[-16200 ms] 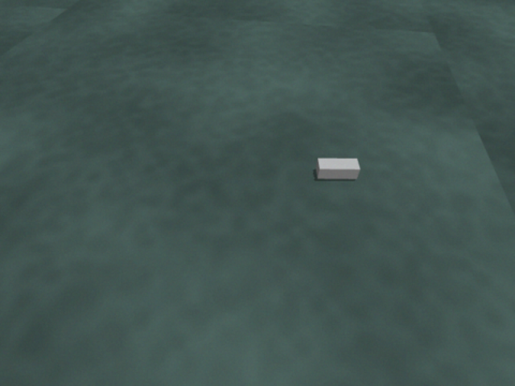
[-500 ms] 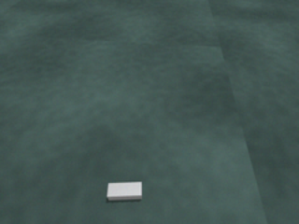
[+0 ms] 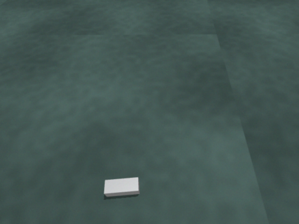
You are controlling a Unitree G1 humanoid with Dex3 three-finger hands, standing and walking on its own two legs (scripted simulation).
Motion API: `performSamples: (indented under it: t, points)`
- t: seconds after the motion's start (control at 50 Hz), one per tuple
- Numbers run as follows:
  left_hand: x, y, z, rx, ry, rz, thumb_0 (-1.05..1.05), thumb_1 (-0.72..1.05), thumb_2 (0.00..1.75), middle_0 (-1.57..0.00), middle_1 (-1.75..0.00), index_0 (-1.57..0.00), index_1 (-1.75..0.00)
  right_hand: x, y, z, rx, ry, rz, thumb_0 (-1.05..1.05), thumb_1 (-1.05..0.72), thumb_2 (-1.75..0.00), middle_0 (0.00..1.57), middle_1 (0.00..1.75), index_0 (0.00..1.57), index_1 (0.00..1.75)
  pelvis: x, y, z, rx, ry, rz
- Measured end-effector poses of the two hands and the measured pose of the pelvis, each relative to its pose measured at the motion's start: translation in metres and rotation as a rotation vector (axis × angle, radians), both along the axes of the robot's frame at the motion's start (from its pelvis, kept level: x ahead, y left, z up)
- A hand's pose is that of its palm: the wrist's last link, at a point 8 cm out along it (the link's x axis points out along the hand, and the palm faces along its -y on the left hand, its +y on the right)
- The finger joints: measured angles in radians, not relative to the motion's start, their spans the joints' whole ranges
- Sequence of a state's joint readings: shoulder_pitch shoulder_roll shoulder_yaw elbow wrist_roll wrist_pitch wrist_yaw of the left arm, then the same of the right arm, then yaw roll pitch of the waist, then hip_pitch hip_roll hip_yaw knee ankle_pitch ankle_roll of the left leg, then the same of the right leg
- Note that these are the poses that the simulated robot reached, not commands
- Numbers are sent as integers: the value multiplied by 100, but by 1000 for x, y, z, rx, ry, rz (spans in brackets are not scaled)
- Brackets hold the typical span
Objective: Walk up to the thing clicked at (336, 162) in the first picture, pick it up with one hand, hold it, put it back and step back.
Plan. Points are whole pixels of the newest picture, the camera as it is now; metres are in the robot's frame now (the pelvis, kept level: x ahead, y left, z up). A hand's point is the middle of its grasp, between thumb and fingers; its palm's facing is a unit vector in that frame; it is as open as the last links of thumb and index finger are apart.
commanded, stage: walk up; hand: left
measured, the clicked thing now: (122, 187) +0.42 +0.22 -0.73
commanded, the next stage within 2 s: stand in 1.84 s
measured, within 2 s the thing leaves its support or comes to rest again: neither
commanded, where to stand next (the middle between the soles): +0.03 +0.03 m, yaw +3 degrees
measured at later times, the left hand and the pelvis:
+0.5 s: hand out of the picture +0.06 +0.34 -0.16, palm faces +0.11 -0.92 -0.38, open 7.4 cm; pelvis -0.02 +0.05 -0.01, yaw +5 degrees
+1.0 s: hand out of the picture +0.01 +0.28 -0.14, palm faces +0.03 -0.92 -0.39, open 7.4 cm; pelvis -0.02 +0.01 +0.00, yaw +2 degrees
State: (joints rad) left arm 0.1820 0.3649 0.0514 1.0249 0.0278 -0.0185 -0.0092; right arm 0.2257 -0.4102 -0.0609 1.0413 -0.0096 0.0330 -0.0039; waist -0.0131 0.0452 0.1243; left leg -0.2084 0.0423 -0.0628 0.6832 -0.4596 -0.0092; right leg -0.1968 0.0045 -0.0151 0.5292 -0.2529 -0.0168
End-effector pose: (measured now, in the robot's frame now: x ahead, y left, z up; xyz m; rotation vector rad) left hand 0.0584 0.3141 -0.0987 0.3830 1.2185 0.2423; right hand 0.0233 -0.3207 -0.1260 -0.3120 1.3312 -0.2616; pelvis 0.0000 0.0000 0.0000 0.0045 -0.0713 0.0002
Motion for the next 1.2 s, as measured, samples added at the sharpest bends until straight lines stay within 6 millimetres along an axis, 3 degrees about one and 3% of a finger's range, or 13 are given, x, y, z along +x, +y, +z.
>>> performSamples:
  t: [0.08, 0.16, 0.28, 0.36, 0.42, 0.5, 0.6, 0.68, 0.78, 0.84, 1.0, 1.2]
  points:
    - [5, -10, 5, 0, 17, 3, 0, 90, 90, -20, -30, -21, -30, 9, 2, -2, 18, 19, 10, 1, -91, -90, 20, 29, 20, 30, 1, 0, 5, 4, 24, 2]
    - [15, -8, 8, 13, -33, 7, 0, 90, 89, -20, -30, -21, -30, 19, 10, -5, 24, 38, 59, 0, -91, -90, 20, 29, 20, 30, 0, 4, 4, -1, 38, 24]
    - [14, 19, 8, 35, -101, 22, 0, 90, 89, -20, -30, -21, -30, 47, 31, -6, 24, -11, 122, 0, -91, -90, 20, 29, 21, 30, -3, 21, -2, -9, 30, 62]
    - [5, 48, -9, 22, -108, 49, 0, 90, 89, -20, -30, -21, -30, 69, 52, -5, 1, -95, 159, 0, -91, -89, 20, 29, 21, 30, -7, 41, -15, -6, 17, 79]
    - [-2, 63, -22, 6, -86, 90, 0, 90, 90, -20, -30, -21, -30, 75, 70, 3, -12, -144, 181, 0, -91, -89, 21, 29, 21, 30, -14, 50, -17, 11, 2, 72]
    - [-16, 68, -27, -29, -57, 121, 0, 90, 90, -20, -30, -21, -30, 75, 82, 18, -28, -163, 213, 0, -90, -89, 21, 29, 21, 30, -22, 53, -10, -20, 16, 86]
    - [-43, 63, -35, -60, 15, 104, 0, 90, 90, -20, -30, -21, -30, 74, 76, 32, -60, -219, 222, 0, -90, -89, 21, 30, 21, 30, -29, 51, -8, -7, 32, 53]
    - [-60, 52, -35, -67, 76, 66, 0, 91, 90, -20, -30, -21, -30, 61, 54, 37, -77, -254, 195, 0, -90, -89, 21, 30, 21, 30, -30, 42, -9, 1, 26, 16]
    - [-64, 31, -25, -39, 54, 44, 0, 90, 90, -20, -30, -21, -30, 32, 14, 26, -86, -218, 138, 0, -90, -89, 21, 30, 21, 30, -31, 22, -13, -29, -4, 17]
    - [-66, 19, -15, -31, 14, 50, 0, 90, 90, -20, -30, -21, -30, 19, 4, 19, -75, -154, 102, 0, -90, -89, 21, 30, 21, 30, -27, 14, -9, -13, -4, 23]
    - [-57, 9, 2, -21, -12, 55, 0, 90, 90, -20, -30, -21, -30, 13, 12, 14, -15, -83, 125, 1, -90, -89, 21, 29, 21, 30, -18, 8, 2, -6, 10, 35]
    - [-18, 22, -14, -28, -65, 63, 0, 90, 90, -20, -30, -21, -30, 49, 50, 3, 25, -129, 162, 1, -90, -89, 21, 29, 21, 30, -18, 23, -9, -3, 5, 56]
